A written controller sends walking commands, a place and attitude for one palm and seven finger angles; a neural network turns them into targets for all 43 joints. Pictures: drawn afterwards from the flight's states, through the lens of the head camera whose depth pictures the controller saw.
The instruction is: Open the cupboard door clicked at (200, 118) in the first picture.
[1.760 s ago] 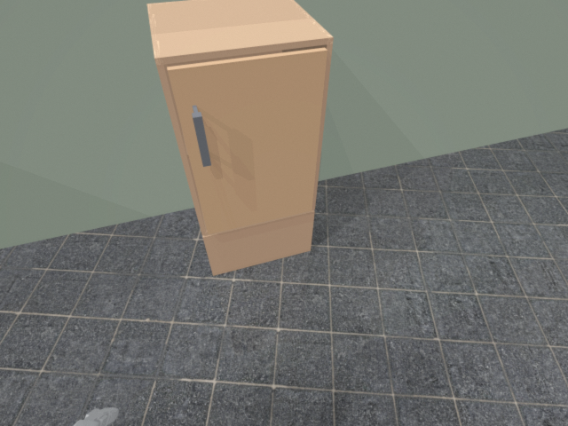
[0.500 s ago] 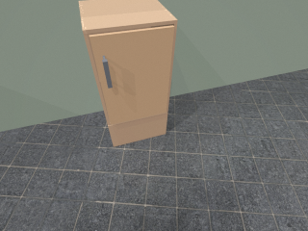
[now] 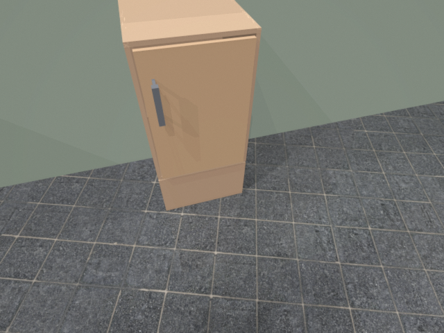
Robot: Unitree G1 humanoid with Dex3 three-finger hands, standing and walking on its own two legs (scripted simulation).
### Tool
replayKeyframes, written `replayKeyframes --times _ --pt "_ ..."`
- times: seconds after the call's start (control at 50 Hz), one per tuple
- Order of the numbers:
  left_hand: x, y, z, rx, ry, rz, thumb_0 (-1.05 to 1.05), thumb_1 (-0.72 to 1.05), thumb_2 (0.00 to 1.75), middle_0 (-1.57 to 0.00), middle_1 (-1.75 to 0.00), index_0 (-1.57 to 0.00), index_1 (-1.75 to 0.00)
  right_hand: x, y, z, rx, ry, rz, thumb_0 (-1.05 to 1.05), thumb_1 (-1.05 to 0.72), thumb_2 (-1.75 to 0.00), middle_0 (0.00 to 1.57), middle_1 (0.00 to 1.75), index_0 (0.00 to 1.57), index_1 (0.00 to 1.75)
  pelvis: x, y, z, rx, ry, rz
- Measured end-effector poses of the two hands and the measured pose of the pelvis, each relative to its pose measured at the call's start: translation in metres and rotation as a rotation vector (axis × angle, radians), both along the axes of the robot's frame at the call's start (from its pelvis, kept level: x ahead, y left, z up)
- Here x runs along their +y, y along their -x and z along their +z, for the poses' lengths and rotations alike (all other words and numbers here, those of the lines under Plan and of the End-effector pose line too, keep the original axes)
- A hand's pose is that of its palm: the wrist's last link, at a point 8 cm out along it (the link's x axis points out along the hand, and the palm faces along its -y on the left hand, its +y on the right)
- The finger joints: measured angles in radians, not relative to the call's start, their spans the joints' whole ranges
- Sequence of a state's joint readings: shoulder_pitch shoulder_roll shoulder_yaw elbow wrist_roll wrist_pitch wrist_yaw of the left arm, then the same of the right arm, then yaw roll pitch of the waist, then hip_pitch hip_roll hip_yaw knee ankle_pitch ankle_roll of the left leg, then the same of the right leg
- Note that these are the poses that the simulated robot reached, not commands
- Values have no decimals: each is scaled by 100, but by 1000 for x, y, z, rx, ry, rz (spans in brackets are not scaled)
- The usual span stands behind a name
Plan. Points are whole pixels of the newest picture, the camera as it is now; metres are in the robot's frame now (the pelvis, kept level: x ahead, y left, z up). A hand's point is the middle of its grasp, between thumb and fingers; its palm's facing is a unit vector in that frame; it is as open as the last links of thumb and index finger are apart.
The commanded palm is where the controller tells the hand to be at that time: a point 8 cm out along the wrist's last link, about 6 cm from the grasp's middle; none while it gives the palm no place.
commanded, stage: turn to face it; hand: left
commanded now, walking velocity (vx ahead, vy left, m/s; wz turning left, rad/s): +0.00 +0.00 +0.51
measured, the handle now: (157, 103) +0.80 +0.27 -0.06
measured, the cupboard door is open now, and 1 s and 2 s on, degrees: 0 0 0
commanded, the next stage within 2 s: take the last steps up to it in 0.58 s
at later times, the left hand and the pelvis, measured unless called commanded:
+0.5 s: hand out of the picture -0.04 +0.25 -0.18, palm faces +0.20 -0.96 -0.21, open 7.4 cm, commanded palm none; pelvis -0.03 +0.04 +0.00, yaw +11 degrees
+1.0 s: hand out of the picture -0.10 +0.13 -0.17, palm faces +0.33 -0.93 -0.18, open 7.4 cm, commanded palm none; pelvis -0.01 -0.01 +0.00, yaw +15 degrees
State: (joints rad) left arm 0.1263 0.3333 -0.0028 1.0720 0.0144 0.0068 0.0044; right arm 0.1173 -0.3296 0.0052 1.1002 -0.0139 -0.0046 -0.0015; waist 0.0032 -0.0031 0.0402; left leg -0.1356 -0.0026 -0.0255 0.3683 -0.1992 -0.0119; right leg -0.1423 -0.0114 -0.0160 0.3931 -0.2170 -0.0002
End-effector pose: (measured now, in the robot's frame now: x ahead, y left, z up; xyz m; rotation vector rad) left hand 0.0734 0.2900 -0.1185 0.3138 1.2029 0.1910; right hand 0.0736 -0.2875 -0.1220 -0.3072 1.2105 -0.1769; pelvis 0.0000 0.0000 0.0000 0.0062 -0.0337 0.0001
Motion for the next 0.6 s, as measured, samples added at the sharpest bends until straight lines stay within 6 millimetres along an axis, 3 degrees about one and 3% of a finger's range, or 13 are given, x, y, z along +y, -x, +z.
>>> replayKeyframes --times 0.14,0.34,0.46,0.6 --pt "-13 19 -13 -5 36 60 1 90 90 -20 -30 -20 -30 22 8 -16 48 -40 27 0 -91 -89 20 30 20 30 3 8 -8 3 9 52" --pt "-2 82 -53 37 133 202 1 90 90 -21 -30 -20 -30 78 24 -24 83 -50 98 0 -91 -89 20 30 20 30 33 25 -24 -16 15 165" --pt "5 115 -39 105 147 252 1 91 90 -20 -30 -20 -30 102 39 -12 108 -68 108 0 -91 -89 20 30 20 30 44 33 -7 15 31 187" --pt "4 137 -30 122 134 300 1 91 90 -20 -30 -20 -30 107 42 -9 107 -81 112 0 -91 -89 20 30 20 30 42 37 -1 29 34 218"
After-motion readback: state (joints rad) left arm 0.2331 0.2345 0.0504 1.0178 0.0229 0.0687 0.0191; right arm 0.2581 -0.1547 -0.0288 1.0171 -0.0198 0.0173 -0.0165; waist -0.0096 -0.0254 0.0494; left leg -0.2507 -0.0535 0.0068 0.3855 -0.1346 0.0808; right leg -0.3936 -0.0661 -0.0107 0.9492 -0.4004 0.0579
